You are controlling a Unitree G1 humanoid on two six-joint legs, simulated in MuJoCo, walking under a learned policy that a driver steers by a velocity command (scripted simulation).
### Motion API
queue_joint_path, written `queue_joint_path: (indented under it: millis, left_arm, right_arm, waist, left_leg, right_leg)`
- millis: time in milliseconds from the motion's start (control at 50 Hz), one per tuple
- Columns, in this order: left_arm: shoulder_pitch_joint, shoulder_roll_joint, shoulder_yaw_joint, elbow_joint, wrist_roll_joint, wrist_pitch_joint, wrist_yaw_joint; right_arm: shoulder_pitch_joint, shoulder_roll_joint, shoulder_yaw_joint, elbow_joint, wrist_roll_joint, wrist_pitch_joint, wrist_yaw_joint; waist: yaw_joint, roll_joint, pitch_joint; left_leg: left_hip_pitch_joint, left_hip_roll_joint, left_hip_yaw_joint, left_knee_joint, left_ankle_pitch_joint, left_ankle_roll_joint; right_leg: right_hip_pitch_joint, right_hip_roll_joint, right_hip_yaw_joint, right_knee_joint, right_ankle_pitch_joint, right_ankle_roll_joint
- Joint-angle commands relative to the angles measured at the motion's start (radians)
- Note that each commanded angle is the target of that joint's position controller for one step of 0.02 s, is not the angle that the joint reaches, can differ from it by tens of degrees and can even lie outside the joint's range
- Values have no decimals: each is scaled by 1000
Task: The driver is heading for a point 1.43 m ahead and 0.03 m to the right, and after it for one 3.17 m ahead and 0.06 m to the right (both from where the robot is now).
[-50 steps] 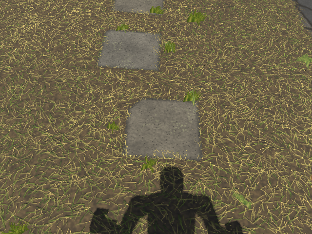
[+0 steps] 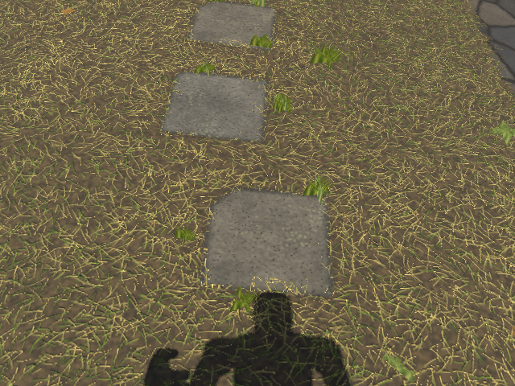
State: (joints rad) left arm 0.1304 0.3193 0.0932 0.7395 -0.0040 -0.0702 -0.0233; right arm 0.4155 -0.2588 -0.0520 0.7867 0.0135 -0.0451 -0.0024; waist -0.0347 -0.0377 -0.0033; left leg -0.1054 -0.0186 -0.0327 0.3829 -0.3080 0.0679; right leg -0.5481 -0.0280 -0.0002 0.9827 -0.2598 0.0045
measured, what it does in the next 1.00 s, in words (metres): walks ahead: right foot, then left foot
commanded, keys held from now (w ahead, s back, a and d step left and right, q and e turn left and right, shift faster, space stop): w+q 0.16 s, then q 0.12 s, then no key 0.16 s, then e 0.24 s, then w+e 0.32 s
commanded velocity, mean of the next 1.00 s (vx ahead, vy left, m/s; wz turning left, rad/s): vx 0.24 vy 0.00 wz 0.08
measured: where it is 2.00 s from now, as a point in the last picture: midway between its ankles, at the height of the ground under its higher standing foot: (269, 296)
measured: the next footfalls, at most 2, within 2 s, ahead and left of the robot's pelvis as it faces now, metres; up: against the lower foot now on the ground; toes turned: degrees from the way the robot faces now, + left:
right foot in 0.30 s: +0.35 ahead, -0.11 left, +0.00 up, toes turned +12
left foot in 0.62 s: +0.31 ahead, +0.14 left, +0.00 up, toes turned +10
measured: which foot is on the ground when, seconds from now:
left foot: down 0.00-0.30, up 0.32-0.60, down 0.62-0.96, up 0.98-1.00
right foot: up 0.00-0.28, down 0.30-0.64, up 0.66-0.94, down 0.96-1.00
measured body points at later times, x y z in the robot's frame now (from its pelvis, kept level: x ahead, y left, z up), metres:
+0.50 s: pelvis +0.22 -0.02 -0.01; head +0.27 +0.00 +0.44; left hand +0.30 +0.27 -0.12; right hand +0.41 -0.27 -0.11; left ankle +0.17 +0.10 -0.69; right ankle +0.31 -0.12 -0.75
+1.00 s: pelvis +0.33 -0.03 -0.02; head +0.35 -0.06 +0.42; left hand +0.46 +0.26 -0.11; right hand +0.45 -0.32 -0.14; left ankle +0.26 +0.13 -0.72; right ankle +0.33 -0.12 -0.75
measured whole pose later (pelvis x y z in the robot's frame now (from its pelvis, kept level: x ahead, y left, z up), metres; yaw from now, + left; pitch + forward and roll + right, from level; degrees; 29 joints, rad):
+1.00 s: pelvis +0.33 -0.03 -0.02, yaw +1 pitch +1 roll +1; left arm 0.21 0.31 0.07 0.76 -0.02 -0.02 -0.04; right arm 0.26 -0.31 -0.08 0.69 0.01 -0.02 -0.01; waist -0.02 0.04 0.00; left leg -0.29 0.11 0.06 0.81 -0.48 -0.04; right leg -0.34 0.00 -0.06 0.65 -0.35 -0.06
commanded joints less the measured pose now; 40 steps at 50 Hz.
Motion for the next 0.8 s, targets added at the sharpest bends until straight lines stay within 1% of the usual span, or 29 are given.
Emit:
queue_joint_path:
  millis: [20, 80, 160, 220, 240, 260, 280, 300, 320, 340, 360, 380, 400, 420, 460, 500, 540, 560, 580, 600, 620, 640, 660, 680, 700, 720, 740, 780, 800]
  left_arm:
    - [-159, 55, 9, -100, 6, -34, -4]
    - [-229, 25, -6, -121, -2, -37, -10]
    - [-324, 24, -14, -160, -12, -48, -27]
    - [-290, 54, -1, -162, -6, -58, -29]
    - [-242, 76, 9, -152, -3, -60, -24]
    - [-154, 106, 23, -130, 4, -63, -16]
    - [-28, 136, 35, -107, 12, -65, -7]
    - [136, 195, 40, -94, 37, -63, 4]
    - [166, 222, 36, -71, 48, -49, -3]
    - [140, 158, 27, -86, 25, -33, -5]
    - [66, 85, 6, -102, 13, -21, 2]
    - [13, 47, -11, -92, 8, -11, 5]
    - [-12, 29, -20, -85, 12, -6, 5]
    - [-33, 41, -21, -69, 25, -7, 5]
    - [-77, 37, -26, -40, 33, -16, 1]
    - [-96, 52, -24, -20, 24, -15, -2]
    - [-86, 84, -17, -9, 3, 2, -2]
    - [-91, 91, -17, -9, -6, 12, -2]
    - [-98, 89, -21, -10, -12, 21, -2]
    - [-83, 63, -32, -7, -12, 26, -3]
    - [-56, 36, -45, -3, -1, 29, -8]
    - [-3, 29, -45, -5, 4, 33, -7]
    - [18, 29, -44, -9, -8, 40, 5]
    - [29, 64, -31, -2, -12, 47, 13]
    - [27, 76, -22, 2, -14, 53, 18]
    - [12, 90, -13, -4, -15, 61, 20]
    - [5, 94, -5, -19, -18, 66, 18]
    - [-9, 56, -9, -37, -32, 67, 9]
    - [-21, 39, -14, -43, -30, 64, 3]
  right_arm:
    - [-2, -174, -41, -78, -1, -20, -22]
    - [28, -183, -45, -73, 1, -14, -31]
    - [78, -192, -52, -56, 13, -6, -34]
    - [52, -210, -62, -61, 14, 14, -43]
    - [31, -218, -66, -72, 12, 20, -44]
    - [5, -213, -66, -90, 11, 21, -45]
    - [-41, -196, -59, -116, 11, 19, -41]
    - [-58, -124, -37, -160, -15, 14, -37]
    - [175, -13, -6, -147, -12, 11, -29]
    - [197, -162, -33, -112, 12, 15, -25]
    - [62, -212, -49, -128, 24, 24, -25]
    - [-14, -209, -46, -139, 12, 33, -32]
    - [-50, -197, -47, -146, -2, 42, -36]
    - [-36, -166, -41, -152, -1, 54, -35]
    - [-21, -87, -16, -152, -8, 63, -36]
    - [-46, -52, 3, -157, -27, 55, -36]
    - [-62, -80, -2, -151, -23, 55, -31]
    - [-69, -92, -7, -149, -23, 59, -28]
    - [-84, -101, -11, -151, -28, 62, -25]
    - [-121, -120, -16, -171, -39, 65, -27]
    - [-148, -167, -25, -204, -49, 67, -34]
    - [-198, -239, -38, -236, -52, 71, -43]
    - [-199, -228, -42, -215, -55, 74, -40]
    - [-247, -194, -37, -230, -47, 67, -39]
    - [-234, -181, -37, -230, -41, 59, -41]
    - [-188, -190, -42, -221, -35, 50, -43]
    - [-153, -192, -44, -205, -27, 37, -45]
    - [-162, -173, -43, -198, -13, 21, -48]
    - [-178, -172, -45, -198, -10, 16, -48]
  waist:
    - [-8, 120, 58]
    - [-32, 144, 77]
    - [-68, 165, 110]
    - [-34, 197, 89]
    - [-9, 217, 55]
    - [33, 230, -10]
    - [107, 216, -105]
    - [157, 103, -293]
    - [35, -263, -496]
    - [55, -195, -508]
    - [74, -129, -327]
    - [65, -44, -211]
    - [50, -25, -144]
    - [13, -45, -110]
    - [-24, -69, -84]
    - [-23, -89, -112]
    - [-17, -93, -145]
    - [-25, -77, -142]
    - [-32, -64, -121]
    - [-28, -50, -90]
    - [-18, 19, -67]
    - [33, 156, -37]
    - [41, 290, -48]
    - [37, 289, -6]
    - [15, 290, -8]
    - [-18, 291, -2]
    - [-28, 264, 8]
    - [-19, 200, 27]
    - [-18, 190, 23]
  left_leg:
    - [142, 214, -256, -210, 239, 149]
    - [66, 174, -202, -202, 277, 125]
    - [48, 193, -243, -174, 267, 124]
    - [72, 194, -270, -69, 477, 80]
    - [80, 188, -275, -6, 605, 60]
    - [81, 161, -271, 92, 765, 35]
    - [26, 106, -244, 256, 802, -8]
    - [-162, 34, -230, 541, 493, -47]
    - [-456, -125, -193, 909, -472, -104]
    - [-490, -53, -218, 1029, -374, -121]
    - [-543, -10, -157, 1023, -305, -130]
    - [-536, 28, -111, 972, -252, -136]
    - [-499, 48, -101, 932, -226, -138]
    - [-417, 68, -101, 871, -209, -134]
    - [-292, 76, -65, 655, -202, -130]
    - [-183, 76, -35, 442, -105, -127]
    - [-103, 54, -14, 306, 46, -122]
    - [-49, 38, 0, 228, 127, -112]
    - [10, 23, 13, 154, 187, -96]
    - [55, 37, -9, 104, 187, -74]
    - [84, 138, -113, 44, 214, -35]
    - [18, 257, -192, 2, 179, 30]
    - [-112, 300, -247, -75, -3, 92]
    - [-135, 286, -244, -89, -63, 97]
    - [-103, 284, -242, -95, -126, 92]
    - [-62, 321, -280, -119, -156, 115]
    - [-21, 370, -323, -132, -159, 141]
    - [25, 366, -283, -152, -157, 130]
    - [30, 350, -238, -157, -127, 116]
  right_leg:
    - [-244, -8, 24, -122, 168, 29]
    - [-156, 26, 11, -302, 280, 45]
    - [-107, 44, 13, -429, 307, 41]
    - [0, 69, 15, -499, 284, 11]
    - [70, 82, 10, -503, 254, -6]
    - [191, 99, -5, -517, 260, -30]
    - [389, 58, 6, -560, 388, -69]
    - [731, -144, 184, -472, 628, -141]
    - [1048, -468, 600, -446, 917, -345]
    - [959, -430, 654, -526, 678, -347]
    - [808, -359, 468, -558, 598, -306]
    - [650, -297, 340, -579, 604, -276]
    - [519, -259, 277, -600, 628, -268]
    - [401, -237, 227, -638, 626, -262]
    - [256, -199, 142, -679, 671, -258]
    - [229, -181, 110, -679, 738, -260]
    - [252, -176, 124, -666, 605, -248]
    - [234, -165, 131, -657, 461, -229]
    - [191, -146, 141, -649, 282, -198]
    - [135, -116, 157, -640, 96, -146]
    - [76, -69, 153, -590, -75, -81]
    - [55, 26, 72, -486, -196, -27]
    - [135, 53, -12, -391, -186, -3]
    - [136, 51, -23, -302, -158, 9]
    - [86, 58, -42, -215, -175, 10]
    - [7, 42, -28, -88, -246, 8]
    - [-78, 4, 13, 19, -280, 3]
    - [-146, -34, 34, 18, -247, -7]
    - [-130, -41, 16, -29, -220, -9]
Velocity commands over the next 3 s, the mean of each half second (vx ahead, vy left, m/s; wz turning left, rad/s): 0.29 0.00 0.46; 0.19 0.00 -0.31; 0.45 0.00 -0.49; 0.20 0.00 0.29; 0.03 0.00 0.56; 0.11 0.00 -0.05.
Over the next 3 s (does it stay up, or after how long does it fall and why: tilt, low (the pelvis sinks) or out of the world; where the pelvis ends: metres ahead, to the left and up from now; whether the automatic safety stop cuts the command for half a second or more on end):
stays up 0.80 -0.07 -0.01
